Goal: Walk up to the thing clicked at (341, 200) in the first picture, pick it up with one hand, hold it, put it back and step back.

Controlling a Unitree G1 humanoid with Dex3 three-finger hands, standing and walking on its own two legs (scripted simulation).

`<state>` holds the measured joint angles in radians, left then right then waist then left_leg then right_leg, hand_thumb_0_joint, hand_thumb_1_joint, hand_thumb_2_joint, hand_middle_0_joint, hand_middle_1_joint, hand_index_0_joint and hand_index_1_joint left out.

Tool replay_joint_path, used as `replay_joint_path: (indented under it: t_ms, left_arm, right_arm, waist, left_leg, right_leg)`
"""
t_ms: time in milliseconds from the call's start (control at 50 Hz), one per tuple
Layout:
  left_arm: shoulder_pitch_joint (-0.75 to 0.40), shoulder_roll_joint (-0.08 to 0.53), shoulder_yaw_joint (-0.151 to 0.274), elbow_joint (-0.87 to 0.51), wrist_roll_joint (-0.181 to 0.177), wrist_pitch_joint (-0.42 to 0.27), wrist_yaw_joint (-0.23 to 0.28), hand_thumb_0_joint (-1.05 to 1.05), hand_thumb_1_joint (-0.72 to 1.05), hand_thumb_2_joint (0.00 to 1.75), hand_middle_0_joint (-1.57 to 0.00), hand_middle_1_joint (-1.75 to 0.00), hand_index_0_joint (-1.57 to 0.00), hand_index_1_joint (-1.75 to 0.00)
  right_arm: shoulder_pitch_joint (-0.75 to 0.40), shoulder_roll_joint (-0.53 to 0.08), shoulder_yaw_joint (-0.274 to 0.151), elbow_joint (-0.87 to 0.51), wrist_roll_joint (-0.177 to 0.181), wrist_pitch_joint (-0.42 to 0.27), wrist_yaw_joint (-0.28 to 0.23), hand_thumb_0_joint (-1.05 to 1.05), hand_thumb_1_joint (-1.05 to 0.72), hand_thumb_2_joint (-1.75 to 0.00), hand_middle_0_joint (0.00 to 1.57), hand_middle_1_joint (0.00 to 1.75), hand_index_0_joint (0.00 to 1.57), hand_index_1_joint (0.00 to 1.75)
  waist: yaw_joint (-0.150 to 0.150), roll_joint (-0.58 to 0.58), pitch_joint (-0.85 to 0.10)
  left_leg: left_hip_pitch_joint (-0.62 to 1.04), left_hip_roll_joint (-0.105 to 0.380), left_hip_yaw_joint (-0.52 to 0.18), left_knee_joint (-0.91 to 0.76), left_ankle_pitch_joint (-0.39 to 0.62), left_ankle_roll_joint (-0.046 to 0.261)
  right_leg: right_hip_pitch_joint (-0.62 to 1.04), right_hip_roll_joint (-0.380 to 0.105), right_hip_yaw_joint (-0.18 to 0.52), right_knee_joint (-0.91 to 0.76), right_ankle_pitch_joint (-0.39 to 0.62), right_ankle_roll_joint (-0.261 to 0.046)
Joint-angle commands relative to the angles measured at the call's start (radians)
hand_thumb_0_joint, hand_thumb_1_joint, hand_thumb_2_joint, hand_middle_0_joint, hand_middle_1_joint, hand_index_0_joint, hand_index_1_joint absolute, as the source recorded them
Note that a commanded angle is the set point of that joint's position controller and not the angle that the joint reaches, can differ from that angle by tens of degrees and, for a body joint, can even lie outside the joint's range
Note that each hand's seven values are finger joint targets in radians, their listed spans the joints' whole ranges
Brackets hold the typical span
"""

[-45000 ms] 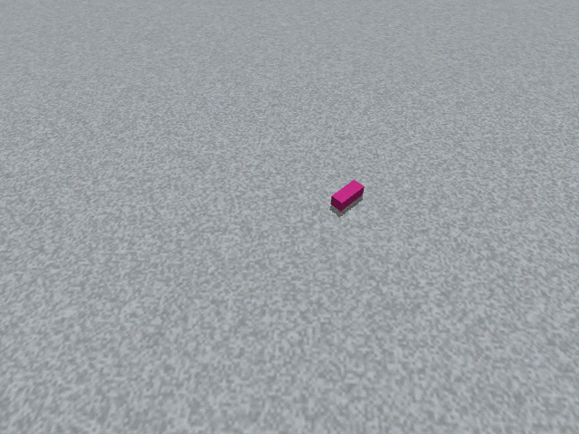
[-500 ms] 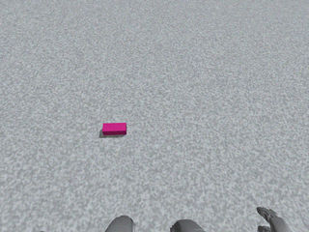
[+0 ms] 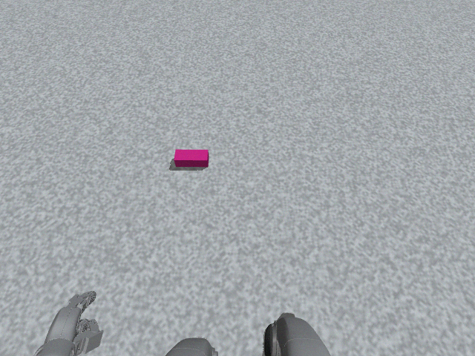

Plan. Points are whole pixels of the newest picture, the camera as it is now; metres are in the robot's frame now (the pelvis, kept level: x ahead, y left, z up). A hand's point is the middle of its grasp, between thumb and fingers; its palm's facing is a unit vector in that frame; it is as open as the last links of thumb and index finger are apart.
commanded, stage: step back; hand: left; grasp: from above
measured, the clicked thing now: (191, 158) +0.97 +0.26 -0.72
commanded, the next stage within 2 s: stand in 1.28 s
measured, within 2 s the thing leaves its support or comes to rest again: neither
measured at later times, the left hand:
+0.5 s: hand out of the picture -0.08 +0.25 -0.12, palm faces -0.04 -0.90 -0.44, open 7.4 cm
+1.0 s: hand out of the picture -0.01 +0.24 -0.13, palm faces -0.02 -0.92 -0.39, open 7.4 cm
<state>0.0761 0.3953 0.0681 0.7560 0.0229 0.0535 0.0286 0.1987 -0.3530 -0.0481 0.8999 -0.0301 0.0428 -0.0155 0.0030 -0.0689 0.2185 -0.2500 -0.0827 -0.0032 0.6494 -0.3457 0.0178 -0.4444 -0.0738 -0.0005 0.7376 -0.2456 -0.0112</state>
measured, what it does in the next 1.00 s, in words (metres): walks backwards: right foot, then left foot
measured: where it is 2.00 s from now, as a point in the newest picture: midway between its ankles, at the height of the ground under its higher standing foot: outside the picture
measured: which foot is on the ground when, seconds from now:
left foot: down 0.00-0.32, up 0.34-0.60, down 0.62-0.96, up 0.98-1.00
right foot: up 0.00-0.28, down 0.30-0.66, up 0.68-0.92, down 0.94-1.00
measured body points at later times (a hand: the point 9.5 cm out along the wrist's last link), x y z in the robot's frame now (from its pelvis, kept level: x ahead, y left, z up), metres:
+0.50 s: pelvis -0.13 -0.02 +0.02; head -0.12 -0.05 +0.47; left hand -0.08 +0.29 -0.09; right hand -0.06 -0.34 -0.12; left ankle -0.10 +0.14 -0.67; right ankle -0.16 -0.13 -0.71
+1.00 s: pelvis -0.11 -0.02 +0.01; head -0.09 -0.03 +0.46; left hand -0.01 +0.29 -0.11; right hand -0.05 -0.34 -0.12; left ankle -0.13 +0.12 -0.71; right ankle -0.05 -0.14 -0.72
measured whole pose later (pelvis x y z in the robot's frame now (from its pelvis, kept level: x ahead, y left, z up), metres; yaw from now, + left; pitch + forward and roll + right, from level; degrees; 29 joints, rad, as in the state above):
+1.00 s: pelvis -0.11 -0.02 +0.01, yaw +0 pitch -4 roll -1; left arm 0.17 0.37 0.05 0.97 0.02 -0.05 0.00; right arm 0.22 -0.38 -0.06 0.96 -0.01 0.01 0.00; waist -0.02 0.04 0.10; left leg -0.24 0.04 -0.07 0.74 -0.45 -0.01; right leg -0.31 0.00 -0.05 0.62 -0.24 -0.01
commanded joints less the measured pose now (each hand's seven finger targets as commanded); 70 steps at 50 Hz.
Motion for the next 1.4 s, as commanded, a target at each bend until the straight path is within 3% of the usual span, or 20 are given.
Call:
replay_joint_path:
  t_ms: [0, 60, 200, 260, 300, 320, 340, 400, 500, 600, 640, 680, 740, 900, 940, 980, 1120, 1180, 1240, 1380]
  left_arm:
    - [-0.004, 0.203, 0.063, -0.062, -0.007, -0.001, 0.021, 0.0, 0.9, 0.9, -0.2, -0.3, -0.2, -0.3]
    - [0.064, 0.187, 0.062, -0.002, -0.021, 0.002, 0.007, 0.0, 0.9, 0.9, -0.2, -0.3, -0.2, -0.3]
    - [0.125, 0.164, 0.035, 0.044, -0.008, -0.058, -0.005, 0.0, 0.9, 0.9, -0.2, -0.3, -0.2, -0.3]
    - [0.242, 0.155, 0.046, 0.138, 0.006, -0.088, 0.002, 0.0, 0.9, 0.9, -0.2, -0.3, -0.2, -0.3]
    - [0.22, 0.281, 0.076, 0.131, 0.033, -0.102, 0.006, 0.0, 0.9, 0.9, -0.2, -0.3, -0.2, -0.3]
    - [0.133, 0.372, 0.091, 0.093, 0.038, -0.094, 0.009, 0.0, 0.9, 0.9, -0.2, -0.3, -0.2, -0.3]
    - [0.031, 0.359, 0.09, 0.075, 0.032, -0.096, 0.011, 0.0, 0.9, 0.9, -0.2, -0.3, -0.2, -0.3]
    - [0.013, 0.226, 0.058, 0.092, 0.018, -0.109, 0.008, 0.0, 0.9, 0.9, -0.2, -0.3, -0.2, -0.3]
    - [0.153, 0.266, 0.078, 0.124, 0.03, -0.105, -0.011, 0.0, 0.9, 0.9, -0.2, -0.3, -0.2, -0.3]
    - [0.141, 0.231, 0.051, 0.112, 0.01, -0.081, -0.024, 0.0, 0.9, 0.9, -0.2, -0.3, -0.2, -0.3]
    - [0.117, 0.111, 0.011, 0.07, -0.005, -0.084, -0.028, 0.0, 0.9, 0.9, -0.2, -0.3, -0.2, -0.3]
    - [0.033, 0.231, 0.041, 0.076, 0.004, -0.084, -0.017, 0.0, 0.9, 0.9, -0.2, -0.3, -0.2, -0.3]
    - [0.101, 0.208, 0.038, 0.102, -0.002, -0.096, -0.035, 0.0, 0.9, 0.9, -0.2, -0.3, -0.2, -0.3]
    - [0.204, 0.169, 0.043, 0.198, -0.009, -0.11, -0.02, 0.0, 0.9, 0.9, -0.2, -0.3, -0.2, -0.3]
    - [0.213, 0.264, 0.066, 0.196, 0.009, -0.122, -0.004, 0.0, 0.9, 0.9, -0.2, -0.3, -0.2, -0.3]
    - [0.035, 0.316, 0.062, 0.143, 0.009, -0.117, -0.006, 0.0, 0.9, 0.9, -0.2, -0.3, -0.2, -0.3]
    - [0.008, 0.254, 0.053, 0.163, 0.007, -0.112, -0.01, 0.0, 0.9, 0.9, -0.2, -0.3, -0.2, -0.3]
    - [-0.035, 0.201, 0.032, 0.156, -0.012, -0.096, -0.011, 0.0, 0.9, 0.9, -0.2, -0.3, -0.2, -0.3]
    - [-0.021, 0.165, 0.017, 0.177, -0.03, -0.086, -0.007, 0.0, 0.9, 0.9, -0.2, -0.3, -0.2, -0.3]
    - [-0.015, 0.15, -0.015, 0.255, -0.029, -0.093, -0.023, 0.0, 0.9, 0.9, -0.2, -0.3, -0.2, -0.3]
  right_arm:
    - [-0.036, -0.407, -0.095, -0.12, -0.015, -0.025, -0.006, 0.0, -0.9, -0.9, 0.2, 0.3, 0.2, 0.3]
    - [-0.111, -0.265, -0.054, -0.139, -0.026, -0.025, -0.013, 0.0, -0.9, -0.9, 0.2, 0.3, 0.2, 0.3]
    - [-0.046, -0.258, -0.066, -0.119, -0.012, -0.013, 0.005, 0.0, -0.9, -0.9, 0.2, 0.3, 0.2, 0.3]
    - [-0.062, -0.258, -0.066, -0.098, -0.006, 0.014, 0.015, 0.0, -0.9, -0.9, 0.2, 0.3, 0.2, 0.3]
    - [-0.062, -0.148, -0.028, -0.127, 0.001, 0.003, 0.019, 0.0, -0.9, -0.9, 0.2, 0.3, 0.2, 0.3]
    - [-0.146, -0.215, -0.051, -0.135, -0.004, 0.002, 0.005, 0.0, -0.9, -0.9, 0.2, 0.3, 0.2, 0.3]
    - [-0.121, -0.265, -0.074, -0.106, 0.001, 0.001, 0.008, 0.0, -0.9, -0.9, 0.2, 0.3, 0.2, 0.3]
    - [-0.069, -0.213, -0.054, -0.051, 0.017, -0.017, 0.02, 0.0, -0.9, -0.9, 0.2, 0.3, 0.2, 0.3]
    - [-0.103, -0.21, -0.046, -0.058, -0.003, -0.045, 0.035, 0.0, -0.9, -0.9, 0.2, 0.3, 0.2, 0.3]
    - [0.009, -0.195, -0.066, -0.001, -0.004, -0.084, 0.029, 0.0, -0.9, -0.9, 0.2, 0.3, 0.2, 0.3]
    - [0.134, -0.322, -0.108, 0.019, -0.019, -0.097, 0.018, 0.0, -0.9, -0.9, 0.2, 0.3, 0.2, 0.3]
    - [0.129, -0.375, -0.118, 0.015, -0.004, -0.091, 0.02, 0.0, -0.9, -0.9, 0.2, 0.3, 0.2, 0.3]
    - [0.04, -0.271, -0.085, -0.016, -0.007, -0.096, 0.018, 0.0, -0.9, -0.9, 0.2, 0.3, 0.2, 0.3]
    - [-0.063, -0.207, -0.041, -0.043, 0.018, -0.06, 0.015, 0.0, -0.9, -0.9, 0.2, 0.3, 0.2, 0.3]
    - [-0.013, -0.118, -0.011, -0.05, 0.031, -0.054, 0.011, 0.0, -0.9, -0.9, 0.2, 0.3, 0.2, 0.3]
    - [0.049, -0.211, -0.044, 0.01, 0.017, -0.03, -0.004, 0.0, -0.9, -0.9, 0.2, 0.3, 0.2, 0.3]
    - [0.061, -0.198, -0.037, 0.07, 0.01, -0.044, 0.008, 0.0, -0.9, -0.9, 0.2, 0.3, 0.2, 0.3]
    - [0.092, -0.199, -0.048, 0.105, -0.006, -0.063, 0.0, 0.0, -0.9, -0.9, 0.2, 0.3, 0.2, 0.3]
    - [-0.085, -0.301, -0.057, 0.067, 0.0, -0.069, 0.001, 0.0, -0.9, -0.9, 0.2, 0.3, 0.2, 0.3]
    - [-0.1, -0.235, -0.02, 0.113, 0.021, -0.095, 0.005, 0.0, -0.9, -0.9, 0.2, 0.3, 0.2, 0.3]
  waist:
    - [-0.028, 0.318, -0.241]
    - [0.033, 0.175, -0.21]
    - [-0.032, 0.266, -0.29]
    - [0.02, 0.21, -0.307]
    - [0.028, -0.091, -0.238]
    - [0.075, -0.11, -0.172]
    - [0.03, -0.093, -0.091]
    - [-0.016, -0.016, -0.086]
    - [0.073, -0.131, -0.096]
    - [0.016, -0.078, -0.214]
    - [-0.051, 0.277, -0.297]
    - [-0.068, 0.168, -0.18]
    - [-0.011, 0.185, -0.134]
    - [0.059, 0.201, -0.208]
    - [0.06, -0.059, -0.273]
    - [0.01, -0.05, -0.208]
    - [0.011, -0.092, -0.228]
    - [-0.029, -0.051, -0.284]
    - [0.028, 0.15, -0.255]
    - [0.015, 0.141, -0.302]
  left_leg:
    - [-0.135, 0.505, -0.556, -0.333, 0.381, 0.316]
    - [-0.093, 0.318, -0.243, -0.253, 0.492, 0.217]
    - [0.178, 0.288, -0.221, -0.203, 0.12, 0.201]
    - [0.049, 0.238, -0.137, -0.05, 0.055, 0.131]
    - [-0.358, 0.053, -0.083, 0.147, -0.166, 0.011]
    - [-0.255, 0.084, -0.184, 0.243, -0.22, -0.02]
    - [-0.139, 0.127, -0.225, 0.342, -0.163, -0.021]
    - [-0.204, 0.032, -0.164, 0.303, -0.038, -0.031]
    - [-0.247, 0.06, -0.064, 0.07, -0.112, -0.043]
    - [0.081, 0.036, 0.026, -0.29, 0.05, -0.001]
    - [0.383, 0.342, -0.486, -0.374, -0.037, 0.125]
    - [0.186, 0.464, -0.585, -0.398, -0.165, 0.276]
    - [0.185, 0.325, -0.327, -0.35, 0.032, 0.189]
    - [-0.125, 0.203, -0.089, -0.082, 0.196, 0.082]
    - [-0.26, 0.07, -0.071, 0.147, -0.04, 0.003]
    - [-0.094, 0.094, -0.106, 0.292, -0.279, -0.018]
    - [-0.07, 0.112, -0.023, 0.065, -0.144, -0.015]
    - [0.089, 0.114, -0.034, -0.229, 0.159, -0.009]
    - [0.0, 0.321, -0.25, -0.238, 0.276, 0.132]
    - [0.085, 0.207, -0.103, -0.226, 0.473, 0.009]
  right_leg:
    - [0.06, 0.115, 0.129, 0.439, -0.424, 0.003]
    - [0.022, 0.168, 0.176, 0.561, -0.29, -0.007]
    - [0.076, 0.083, 0.041, -0.069, -0.281, 0.028]
    - [0.319, 0.103, 0.007, -0.484, -0.067, -0.003]
    - [0.419, -0.149, 0.475, -0.457, -0.192, -0.082]
    - [0.099, -0.342, 0.632, -0.507, -0.373, -0.24]
    - [-0.082, -0.364, 0.632, -0.531, -0.458, -0.257]
    - [0.128, -0.135, 0.247, -0.402, -0.042, -0.148]
    - [0.293, -0.142, 0.27, -0.437, -0.301, -0.149]
    - [0.272, -0.107, 0.133, -0.197, 0.087, -0.113]
    - [-0.124, 0.088, -0.031, 0.202, -0.132, -0.018]
    - [-0.148, 0.029, 0.087, 0.257, -0.361, -0.026]
    - [-0.134, 0.005, 0.06, 0.166, -0.241, -0.026]
    - [0.391, 0.093, -0.065, -0.281, 0.091, 0.0]
    - [0.478, -0.148, 0.307, -0.374, 0.114, -0.069]
    - [0.138, -0.335, 0.516, -0.47, -0.212, -0.235]
    - [0.193, -0.194, 0.226, -0.341, 0.039, -0.152]
    - [0.18, -0.123, 0.104, -0.166, 0.262, -0.075]
    - [0.17, 0.043, -0.024, -0.099, -0.068, -0.006]
    - [0.362, -0.052, 0.05, -0.264, 0.352, -0.02]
